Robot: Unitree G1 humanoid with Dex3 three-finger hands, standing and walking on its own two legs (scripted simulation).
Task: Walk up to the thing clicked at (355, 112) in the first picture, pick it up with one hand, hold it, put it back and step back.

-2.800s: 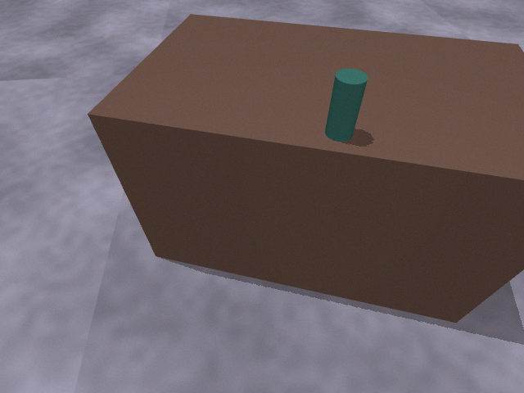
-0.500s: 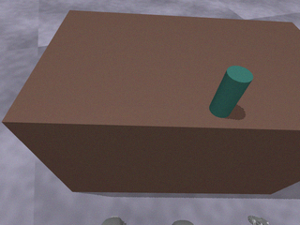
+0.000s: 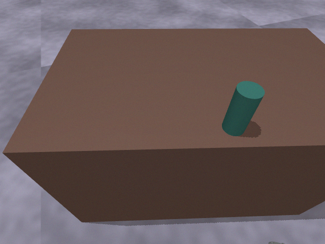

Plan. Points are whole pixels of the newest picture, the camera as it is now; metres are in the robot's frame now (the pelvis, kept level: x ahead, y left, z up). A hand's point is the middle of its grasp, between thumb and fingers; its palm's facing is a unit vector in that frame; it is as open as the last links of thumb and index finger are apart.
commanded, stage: walk up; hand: right
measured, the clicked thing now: (240, 110) +0.46 -0.21 +0.06
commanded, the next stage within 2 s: stand in 0.74 s
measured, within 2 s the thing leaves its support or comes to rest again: neither
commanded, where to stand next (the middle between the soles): +0.07 -0.01 m, yaw +2 degrees
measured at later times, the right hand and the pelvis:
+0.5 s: hand out of the picture +0.08 -0.26 -0.14, palm faces -0.03 +0.94 -0.35, open 7.4 cm; pelvis +0.01 -0.01 +0.02, yaw +0 degrees
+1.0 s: hand out of the picture +0.11 -0.24 -0.14, palm faces -0.04 +0.94 -0.33, open 7.4 cm; pelvis +0.02 +0.00 +0.02, yaw +0 degrees
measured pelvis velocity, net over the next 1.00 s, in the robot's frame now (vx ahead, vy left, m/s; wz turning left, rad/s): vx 0.02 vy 0.00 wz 0.01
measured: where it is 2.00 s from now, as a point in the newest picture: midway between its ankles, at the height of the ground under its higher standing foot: outside the picture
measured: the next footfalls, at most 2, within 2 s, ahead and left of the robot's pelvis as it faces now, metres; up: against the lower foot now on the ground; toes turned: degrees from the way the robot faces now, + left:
none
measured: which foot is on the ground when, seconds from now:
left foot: down 0.00-1.00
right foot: down 0.00-1.00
